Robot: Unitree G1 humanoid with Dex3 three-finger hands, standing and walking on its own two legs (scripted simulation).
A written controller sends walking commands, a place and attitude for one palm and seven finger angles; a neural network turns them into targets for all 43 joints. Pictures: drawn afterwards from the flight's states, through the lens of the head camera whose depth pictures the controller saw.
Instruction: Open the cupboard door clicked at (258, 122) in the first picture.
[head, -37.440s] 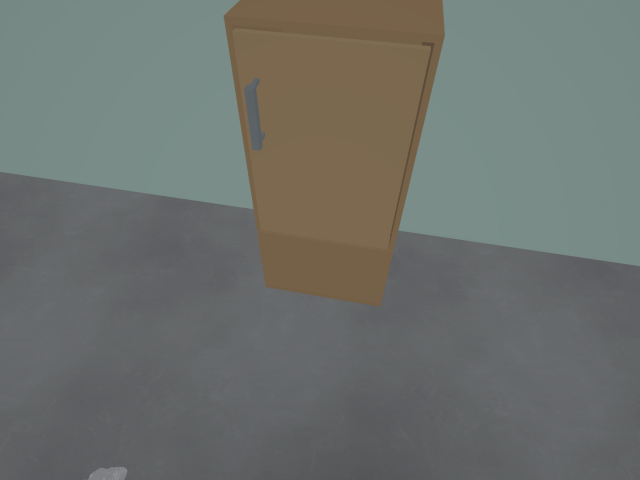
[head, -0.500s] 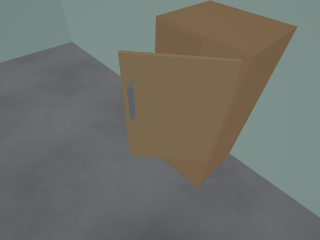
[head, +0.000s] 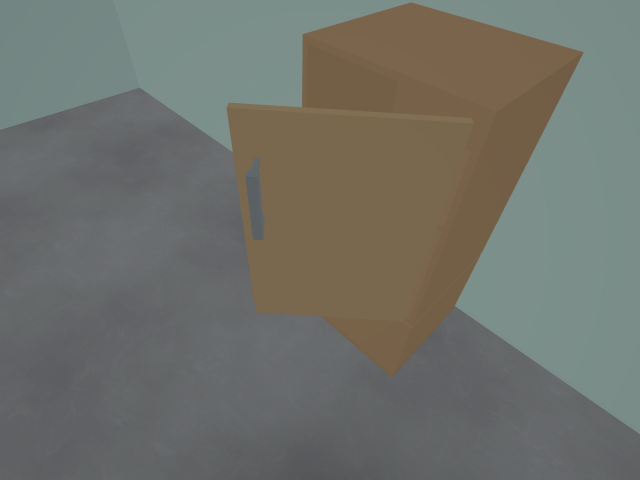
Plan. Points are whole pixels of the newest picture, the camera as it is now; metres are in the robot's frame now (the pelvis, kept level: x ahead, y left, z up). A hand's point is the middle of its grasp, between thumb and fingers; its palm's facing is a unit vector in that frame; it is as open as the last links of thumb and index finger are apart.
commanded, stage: shuffle to correct the standing spot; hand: left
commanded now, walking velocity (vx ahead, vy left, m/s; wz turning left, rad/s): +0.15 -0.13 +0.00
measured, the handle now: (257, 200) +0.59 +0.16 +0.00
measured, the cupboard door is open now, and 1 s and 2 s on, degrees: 42 42 42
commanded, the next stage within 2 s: come to a stop and stand still in 0.16 s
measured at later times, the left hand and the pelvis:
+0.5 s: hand out of the picture -0.01 +0.12 -0.19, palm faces +0.12 -0.99 -0.07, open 7.4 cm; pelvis +0.04 -0.01 +0.00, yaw +1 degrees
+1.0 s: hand out of the picture +0.02 +0.15 -0.18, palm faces +0.03 -0.98 -0.18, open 7.4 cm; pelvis +0.03 -0.02 +0.00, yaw +0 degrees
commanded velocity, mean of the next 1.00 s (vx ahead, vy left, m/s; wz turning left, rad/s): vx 0.00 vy -0.04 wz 0.00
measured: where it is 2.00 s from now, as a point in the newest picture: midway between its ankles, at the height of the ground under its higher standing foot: outside the picture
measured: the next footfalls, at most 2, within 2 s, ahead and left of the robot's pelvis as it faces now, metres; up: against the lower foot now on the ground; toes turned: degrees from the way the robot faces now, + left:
none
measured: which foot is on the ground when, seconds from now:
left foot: down 0.00-1.00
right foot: down 0.00-1.00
